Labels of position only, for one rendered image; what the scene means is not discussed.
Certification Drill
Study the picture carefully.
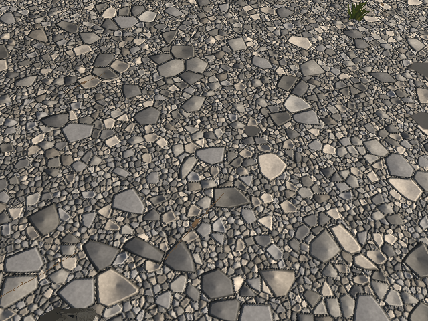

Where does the robot left hand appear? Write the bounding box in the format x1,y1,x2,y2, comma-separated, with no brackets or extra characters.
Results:
38,307,96,321

